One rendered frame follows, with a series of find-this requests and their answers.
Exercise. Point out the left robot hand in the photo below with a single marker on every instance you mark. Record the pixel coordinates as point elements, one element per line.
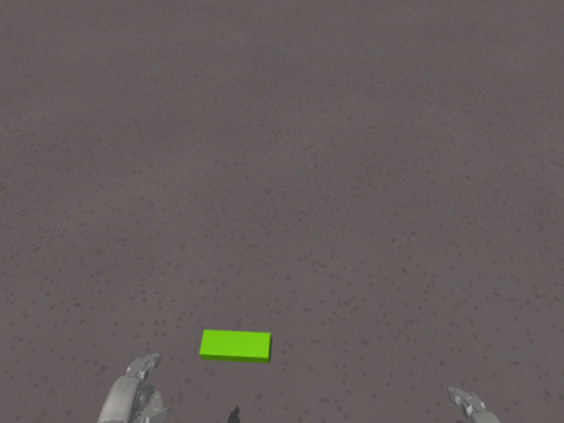
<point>126,396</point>

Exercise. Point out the right robot hand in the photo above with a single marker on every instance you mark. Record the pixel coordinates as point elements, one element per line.
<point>473,408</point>

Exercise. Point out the carton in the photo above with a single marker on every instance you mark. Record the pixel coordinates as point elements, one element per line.
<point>235,346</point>

